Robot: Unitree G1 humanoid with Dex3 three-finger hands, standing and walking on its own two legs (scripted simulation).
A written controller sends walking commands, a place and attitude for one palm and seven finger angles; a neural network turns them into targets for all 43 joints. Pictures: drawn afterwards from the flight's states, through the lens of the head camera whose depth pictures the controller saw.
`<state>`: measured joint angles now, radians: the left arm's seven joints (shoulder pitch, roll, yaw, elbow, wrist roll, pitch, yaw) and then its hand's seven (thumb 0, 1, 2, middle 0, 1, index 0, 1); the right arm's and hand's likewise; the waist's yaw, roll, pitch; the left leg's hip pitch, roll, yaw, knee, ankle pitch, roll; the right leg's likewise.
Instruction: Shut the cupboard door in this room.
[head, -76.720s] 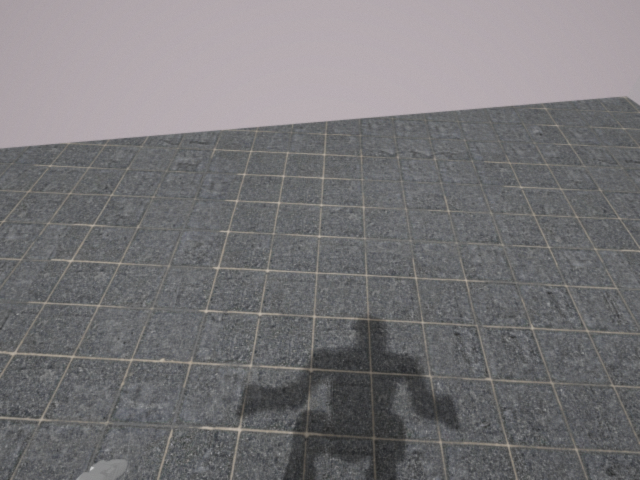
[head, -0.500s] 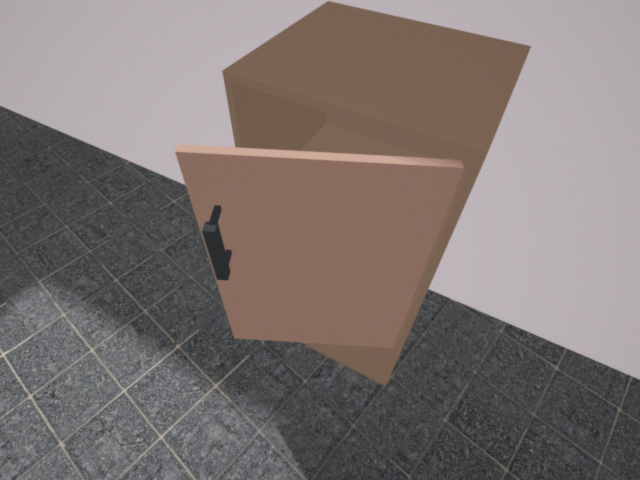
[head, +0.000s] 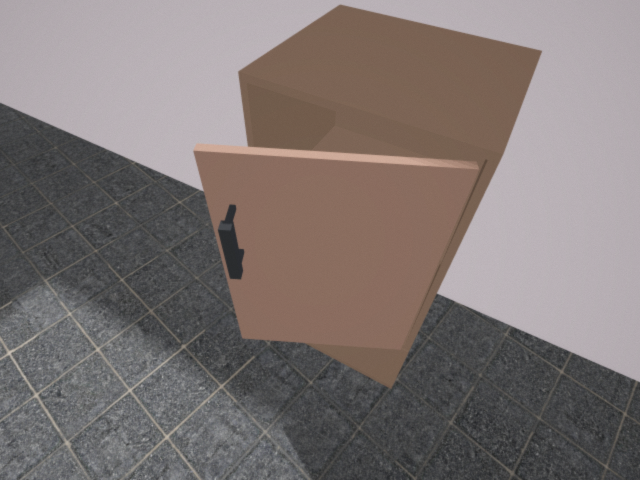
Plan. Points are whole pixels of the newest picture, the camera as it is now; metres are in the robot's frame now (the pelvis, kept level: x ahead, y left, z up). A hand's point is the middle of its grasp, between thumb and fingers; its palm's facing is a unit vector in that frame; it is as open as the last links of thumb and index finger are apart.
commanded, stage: look again from close up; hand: left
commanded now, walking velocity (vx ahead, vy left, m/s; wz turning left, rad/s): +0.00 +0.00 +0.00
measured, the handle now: (233, 242) +0.49 +0.17 -0.04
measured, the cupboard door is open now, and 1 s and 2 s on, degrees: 25 25 25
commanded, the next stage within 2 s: raise the hand and make a fist in 0.42 s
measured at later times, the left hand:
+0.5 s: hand out of the picture +0.01 +0.17 -0.18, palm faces +0.00 -0.98 -0.18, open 7.3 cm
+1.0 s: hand out of the picture +0.12 +0.17 -0.09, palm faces +0.08 -1.00 +0.01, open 5.9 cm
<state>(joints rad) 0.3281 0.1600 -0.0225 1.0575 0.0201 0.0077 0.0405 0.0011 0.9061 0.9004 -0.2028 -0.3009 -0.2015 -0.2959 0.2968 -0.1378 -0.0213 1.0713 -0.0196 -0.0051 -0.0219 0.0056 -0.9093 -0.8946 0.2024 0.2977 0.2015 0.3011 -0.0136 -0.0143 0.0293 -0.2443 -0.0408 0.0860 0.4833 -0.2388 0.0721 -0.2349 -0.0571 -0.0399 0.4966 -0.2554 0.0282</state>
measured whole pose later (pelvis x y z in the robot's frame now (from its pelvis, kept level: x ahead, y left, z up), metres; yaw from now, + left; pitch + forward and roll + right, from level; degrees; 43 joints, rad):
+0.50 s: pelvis -0.01 +0.00 +0.00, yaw -1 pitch -2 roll -1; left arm 0.32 0.16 -0.02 1.02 0.02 0.00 0.04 0.00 0.91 0.90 -0.20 -0.30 -0.20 -0.30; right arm 0.22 -0.17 -0.02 1.05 -0.01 0.00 -0.01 0.00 -0.92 -0.89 0.20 0.30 0.20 0.30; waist 0.00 -0.01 0.02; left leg -0.22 -0.02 0.10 0.49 -0.24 0.07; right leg -0.20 -0.04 -0.03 0.48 -0.23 0.03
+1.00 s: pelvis -0.04 -0.02 -0.12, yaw +3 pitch +13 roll -2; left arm 0.56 0.24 0.11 0.00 -0.29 -0.47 -0.27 0.01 0.90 0.90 -0.47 -0.59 -0.47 -0.59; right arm 0.17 -0.26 -0.04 0.45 0.03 -0.25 -0.03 0.01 -0.91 -0.90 0.20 0.30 0.20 0.30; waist 0.04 -0.02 -0.15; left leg -1.00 -0.01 0.00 1.30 -0.53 0.05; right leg -0.96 0.01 -0.08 1.27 -0.55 -0.04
